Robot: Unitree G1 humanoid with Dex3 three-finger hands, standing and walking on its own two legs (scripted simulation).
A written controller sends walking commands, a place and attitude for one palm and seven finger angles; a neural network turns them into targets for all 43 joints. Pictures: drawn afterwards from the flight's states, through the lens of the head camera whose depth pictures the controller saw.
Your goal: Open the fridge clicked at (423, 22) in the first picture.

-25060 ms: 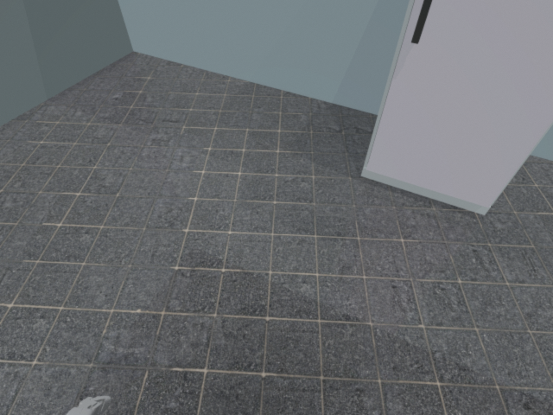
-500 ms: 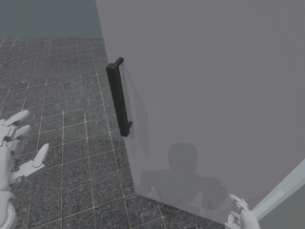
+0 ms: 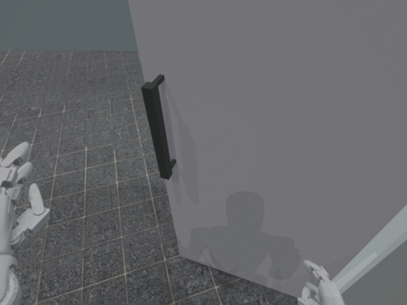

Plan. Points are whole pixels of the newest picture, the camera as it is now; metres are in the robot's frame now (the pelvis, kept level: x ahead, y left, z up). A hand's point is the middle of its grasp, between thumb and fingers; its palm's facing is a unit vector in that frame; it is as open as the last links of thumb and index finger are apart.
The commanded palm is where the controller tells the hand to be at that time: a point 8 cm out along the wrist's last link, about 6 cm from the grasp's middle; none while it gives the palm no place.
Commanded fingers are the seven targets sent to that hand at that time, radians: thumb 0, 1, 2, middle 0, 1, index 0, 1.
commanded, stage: step back with the hand held close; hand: left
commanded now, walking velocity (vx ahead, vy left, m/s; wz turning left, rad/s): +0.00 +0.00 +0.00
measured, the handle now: (163, 132) +0.45 +0.16 +0.11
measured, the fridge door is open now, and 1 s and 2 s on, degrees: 75 75 75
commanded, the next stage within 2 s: stop stepping back and stand still in 1.54 s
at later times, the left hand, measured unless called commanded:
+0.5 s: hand (28, 230) +0.16 +0.29 +0.15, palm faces +0.38 -0.79 -0.48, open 7.4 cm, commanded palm +0.10 +0.32 +0.17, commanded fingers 0.00 0.90 0.90 -0.20 -0.30 -0.20 -0.30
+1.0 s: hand out of the picture +0.10 +0.31 +0.16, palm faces +0.49 -0.73 -0.48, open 7.4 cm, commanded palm +0.03 +0.33 +0.17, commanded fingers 0.00 0.90 0.90 -0.20 -0.30 -0.20 -0.30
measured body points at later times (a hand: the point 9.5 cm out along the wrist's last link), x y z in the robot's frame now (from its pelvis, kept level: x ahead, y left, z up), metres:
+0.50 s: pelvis -0.05 +0.02 -0.01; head -0.02 +0.04 +0.44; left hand +0.13 +0.33 +0.18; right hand +0.13 -0.22 -0.08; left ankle +0.00 +0.11 -0.74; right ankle -0.01 -0.12 -0.74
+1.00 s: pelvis -0.09 +0.03 -0.03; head -0.07 +0.05 +0.42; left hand +0.07 +0.34 +0.18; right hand +0.08 -0.20 -0.10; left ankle +0.00 +0.11 -0.74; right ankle -0.03 -0.11 -0.74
